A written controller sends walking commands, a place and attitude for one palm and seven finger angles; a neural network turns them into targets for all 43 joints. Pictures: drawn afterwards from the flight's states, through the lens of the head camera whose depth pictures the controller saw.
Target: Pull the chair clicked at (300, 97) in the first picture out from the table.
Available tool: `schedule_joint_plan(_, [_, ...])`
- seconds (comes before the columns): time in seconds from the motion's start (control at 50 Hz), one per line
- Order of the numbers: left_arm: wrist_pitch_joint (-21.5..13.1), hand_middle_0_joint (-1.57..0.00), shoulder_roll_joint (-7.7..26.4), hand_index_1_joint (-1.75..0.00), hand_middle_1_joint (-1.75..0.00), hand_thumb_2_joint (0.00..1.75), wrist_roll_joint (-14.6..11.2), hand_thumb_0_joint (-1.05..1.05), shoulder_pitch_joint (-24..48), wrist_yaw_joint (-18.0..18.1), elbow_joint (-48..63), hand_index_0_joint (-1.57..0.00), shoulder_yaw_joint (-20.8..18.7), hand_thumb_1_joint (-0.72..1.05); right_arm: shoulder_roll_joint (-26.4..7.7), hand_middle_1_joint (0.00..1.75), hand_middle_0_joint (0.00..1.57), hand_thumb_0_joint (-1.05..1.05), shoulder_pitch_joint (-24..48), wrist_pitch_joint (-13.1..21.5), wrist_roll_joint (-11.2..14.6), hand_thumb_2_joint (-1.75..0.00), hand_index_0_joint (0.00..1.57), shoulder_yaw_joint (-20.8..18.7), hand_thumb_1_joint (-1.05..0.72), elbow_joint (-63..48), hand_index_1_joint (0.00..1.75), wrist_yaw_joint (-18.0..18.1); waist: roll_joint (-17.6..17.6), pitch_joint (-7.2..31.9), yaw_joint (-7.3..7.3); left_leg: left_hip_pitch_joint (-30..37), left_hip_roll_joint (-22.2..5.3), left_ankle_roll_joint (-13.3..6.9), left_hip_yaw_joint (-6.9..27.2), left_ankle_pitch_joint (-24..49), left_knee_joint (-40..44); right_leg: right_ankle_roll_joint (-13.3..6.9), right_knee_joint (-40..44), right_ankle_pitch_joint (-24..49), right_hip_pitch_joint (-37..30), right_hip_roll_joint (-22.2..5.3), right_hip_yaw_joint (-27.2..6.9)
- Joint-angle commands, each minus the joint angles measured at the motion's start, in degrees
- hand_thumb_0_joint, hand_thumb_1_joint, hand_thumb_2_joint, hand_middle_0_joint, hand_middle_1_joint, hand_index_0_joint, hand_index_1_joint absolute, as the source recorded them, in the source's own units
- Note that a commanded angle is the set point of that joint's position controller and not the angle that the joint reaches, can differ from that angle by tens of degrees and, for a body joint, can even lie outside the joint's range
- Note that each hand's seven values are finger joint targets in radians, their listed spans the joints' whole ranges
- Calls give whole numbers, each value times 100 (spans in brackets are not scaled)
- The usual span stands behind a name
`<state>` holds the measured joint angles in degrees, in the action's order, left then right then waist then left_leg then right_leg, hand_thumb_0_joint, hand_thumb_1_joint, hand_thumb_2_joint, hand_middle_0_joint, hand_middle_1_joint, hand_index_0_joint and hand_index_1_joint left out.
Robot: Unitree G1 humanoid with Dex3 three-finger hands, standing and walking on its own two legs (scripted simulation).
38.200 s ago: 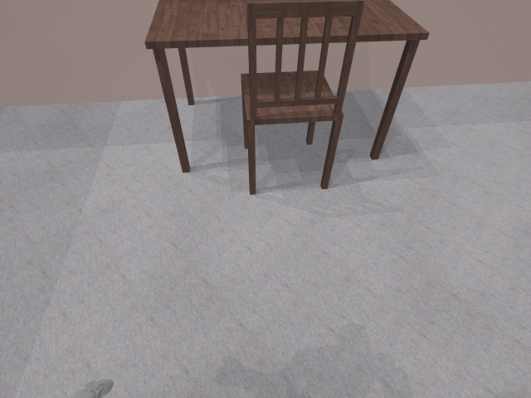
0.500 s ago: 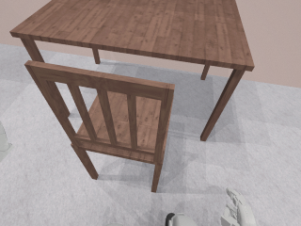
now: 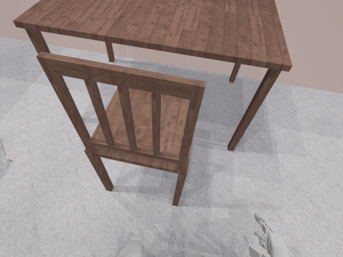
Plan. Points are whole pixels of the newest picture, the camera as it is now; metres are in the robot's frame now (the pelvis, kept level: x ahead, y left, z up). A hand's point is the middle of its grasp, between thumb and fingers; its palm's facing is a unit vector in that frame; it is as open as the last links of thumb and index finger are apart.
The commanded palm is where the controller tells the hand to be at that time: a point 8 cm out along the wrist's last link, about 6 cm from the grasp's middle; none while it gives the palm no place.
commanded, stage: step back with the hand held close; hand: left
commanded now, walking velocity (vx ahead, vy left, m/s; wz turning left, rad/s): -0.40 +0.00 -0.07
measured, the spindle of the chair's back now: (129, 122) +0.47 +0.18 -0.04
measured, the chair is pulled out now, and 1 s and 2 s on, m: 0.23 0.23 0.23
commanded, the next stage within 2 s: stop stepping back and stand still in 0.04 s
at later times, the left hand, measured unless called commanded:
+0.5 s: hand out of the picture +0.13 +0.28 +0.20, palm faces +0.36 -0.80 -0.48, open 7.4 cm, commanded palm +0.07 +0.31 +0.20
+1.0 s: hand (2, 230) +0.13 +0.27 +0.13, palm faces +0.21 -0.83 -0.52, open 7.4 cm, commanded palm none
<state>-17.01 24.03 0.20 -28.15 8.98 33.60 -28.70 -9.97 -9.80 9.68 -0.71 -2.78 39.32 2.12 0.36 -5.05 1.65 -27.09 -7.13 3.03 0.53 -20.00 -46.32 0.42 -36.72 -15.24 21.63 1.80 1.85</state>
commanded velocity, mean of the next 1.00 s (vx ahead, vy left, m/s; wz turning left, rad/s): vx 0.06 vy -0.01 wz -0.01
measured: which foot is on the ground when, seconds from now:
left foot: up 0.00-0.14, down 0.16-1.00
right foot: down 0.00-0.16, up 0.18-0.46, down 0.48-1.00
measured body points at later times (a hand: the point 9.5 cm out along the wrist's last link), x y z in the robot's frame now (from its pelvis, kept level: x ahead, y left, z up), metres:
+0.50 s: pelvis -0.10 +0.03 +0.02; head -0.08 +0.06 +0.47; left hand +0.11 +0.32 +0.22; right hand +0.04 -0.20 -0.05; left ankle -0.03 +0.13 -0.72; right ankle -0.15 -0.12 -0.72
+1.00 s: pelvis -0.11 +0.03 +0.01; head -0.10 +0.03 +0.46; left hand +0.12 +0.31 +0.16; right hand +0.00 -0.22 -0.09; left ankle -0.07 +0.11 -0.72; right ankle -0.14 -0.10 -0.72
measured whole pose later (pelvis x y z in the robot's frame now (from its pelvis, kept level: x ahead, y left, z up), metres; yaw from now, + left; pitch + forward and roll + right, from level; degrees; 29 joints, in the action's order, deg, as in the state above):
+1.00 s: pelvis -0.11 +0.03 +0.01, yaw -6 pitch +1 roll -3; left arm -10.1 24.0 1.3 -26.9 4.8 16.1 -18.4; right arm -11.7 -14.3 7.0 0.2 -1.6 40.7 0.4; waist 2.5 0.9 -0.5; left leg -20.6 -1.1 -2.1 -1.6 -16.1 -36.0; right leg 1.1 -29.3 -16.4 13.5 -0.8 5.6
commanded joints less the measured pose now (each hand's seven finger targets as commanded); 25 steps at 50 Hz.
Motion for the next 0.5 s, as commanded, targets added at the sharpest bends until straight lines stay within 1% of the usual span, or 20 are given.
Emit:
schedule_joint_plan(0.0, [-66,-20,1188,-30,-30,90,-127,0,149,134,580,-20,-531,90,-648,30,20,0,230,200,67,-90,20,-324,-90,-864,30,116,-1153,1436,-147,442,478,-173,279,-1071,-1269,-1046,1677,3436,-599,-2345,-2031])
schedule_joint_plan(0.02, [-25,-20,1207,-30,-30,90,-72,0,-273,150,507,-20,-699,90,-501,30,20,0,333,60,32,-90,20,-213,-90,-973,30,119,-1080,1346,-129,409,505,-180,83,-1023,-759,-982,1589,3217,-633,-2072,-1720])
schedule_joint_plan(0.06, [-25,-20,1105,-30,-30,90,-122,0,-755,135,534,-20,-785,90,-491,30,20,0,460,-131,46,-90,20,-97,-90,-1070,30,159,-1103,1359,-156,535,591,-204,-147,-589,755,-756,1219,3668,-992,-1599,-1158])
schedule_joint_plan(0.08, [-71,-20,1215,-30,-30,90,-139,0,-790,117,775,-20,-864,90,-584,30,20,0,480,-156,43,-90,20,-74,-90,-1129,30,169,-956,1461,-200,655,613,-197,-193,-69,1957,-607,802,3720,-1249,-1429,-885])
schedule_joint_plan(0.1, [-145,-20,1162,-30,-30,90,-207,0,-885,80,1119,-20,-794,90,-618,30,20,0,394,-198,51,-90,20,-58,-90,-1153,30,198,-492,1565,-262,1135,457,-258,-225,971,2867,-335,299,3287,-1219,-1122,-668])
schedule_joint_plan(0.12, [-262,-20,1251,-30,-30,90,-203,0,-769,61,1491,-20,-822,90,-790,30,20,0,466,-152,37,-90,20,-167,-90,-1237,30,215,489,1508,-211,1449,-465,-560,633,2535,3052,-57,-375,2034,-710,-664,-431])
schedule_joint_plan(0.14, [-282,-20,1286,-30,-30,90,-152,0,-848,66,1659,-20,-847,90,-756,30,20,0,392,-51,5,-90,20,-258,-90,-1356,30,185,1493,1708,-161,1896,-1368,-922,1230,3807,2673,62,-1226,-620,151,-385,-245])
schedule_joint_plan(0.16, [-311,-20,1312,-30,-30,90,-174,0,-952,63,1809,-20,-841,90,-740,30,20,0,196,78,30,-90,20,-294,-90,-1336,30,155,1301,1802,-167,2102,-1451,-1110,910,4024,2512,21,-2069,-1315,446,-251,-389])
schedule_joint_plan(0.18, [-322,-20,1474,-30,-30,90,-251,0,-992,78,1945,-20,-1013,90,-683,30,20,0,178,246,-4,-90,20,-259,-90,-1293,30,142,1558,1924,-195,1943,-1500,-1150,1078,3515,2599,46,-2689,-1479,611,-247,-511])
schedule_joint_plan(0.2, [-280,-20,1322,-30,-30,90,-320,0,-866,99,2248,-20,-850,90,-693,30,20,0,165,295,-12,-90,20,-226,-90,-1282,30,125,1458,1725,-279,1870,-1422,-1108,1110,3480,2480,22,-2748,-1425,686,-278,-557])
schedule_joint_plan(0.24, [-144,-20,1258,-30,-30,90,-312,0,-807,135,2409,-20,-719,90,-736,30,20,0,112,309,95,-90,20,-219,-90,-1170,30,58,1480,1462,-242,2351,-1096,-938,503,3702,2261,59,-1946,-1103,757,-350,-234])
schedule_joint_plan(0.26, [-80,-20,1234,-30,-30,90,-305,0,-829,137,2281,-20,-664,90,-761,30,20,0,72,296,152,-90,20,-214,-90,-1138,30,28,1487,1440,-193,2464,-952,-823,331,3415,2228,68,-1391,-979,614,-362,-16])
schedule_joint_plan(0.28, [-28,-20,1286,-30,-30,90,-320,0,-793,127,2155,-20,-662,90,-741,30,20,0,58,300,176,-90,20,-193,-90,-1123,30,29,1406,1356,-188,2387,-875,-757,321,2996,2326,78,-837,-937,367,-337,144])
schedule_joint_plan(0.3, [31,-20,1201,-30,-30,90,-351,0,-886,117,1901,-20,-554,90,-795,30,20,0,8,297,175,-90,20,-152,-90,-1152,30,45,1524,1233,-252,2188,-809,-717,407,2506,2513,75,-539,-919,126,-255,252])
schedule_joint_plan(0.34, [123,-20,1168,-30,-30,90,-394,0,-744,108,1183,-20,-515,90,-823,30,20,0,26,289,170,-90,20,-67,-90,-1135,30,104,1554,816,-309,1514,-844,-706,538,1052,2988,75,63,-941,-342,-247,312])
schedule_joint_plan(0.38, [155,-20,1176,-30,-30,90,-370,0,-536,88,567,-20,-535,90,-816,30,20,0,-16,244,162,-90,20,-5,-90,-1066,30,146,1357,562,-316,1039,-702,-660,523,-292,3253,44,918,-721,-901,-214,427])
schedule_joint_plan(0.4, [166,-20,1088,-30,-30,90,-368,0,-340,86,435,-20,-454,90,-818,30,20,0,35,212,167,-90,20,10,-90,-1063,30,156,1228,523,-306,852,-589,-596,472,-810,3206,15,1398,-481,-1256,-179,505])
schedule_joint_plan(0.42, [171,-20,1152,-30,-30,90,-348,0,-259,76,314,-20,-457,90,-847,30,20,0,48,178,162,-90,20,5,-90,-1051,30,162,1097,543,-301,650,-444,-531,343,-1145,3133,-32,1662,-343,-1576,-174,514])
schedule_joint_plan(0.46, [168,-20,1168,-30,-30,90,-352,0,-276,56,251,-20,-412,90,-811,30,20,0,63,118,156,-90,20,-1,-90,-1075,30,150,434,685,-272,675,-110,-419,51,-1140,2604,-213,2062,-287,-1691,-393,244])
schedule_joint_plan(0.48, [168,-20,1256,-30,-30,90,-344,0,-325,58,284,-20,-433,90,-780,30,20,0,66,82,132,-90,20,12,-90,-1073,30,137,282,742,-273,757,61,-401,-133,-947,2143,-365,2245,-223,-1515,-683,-52])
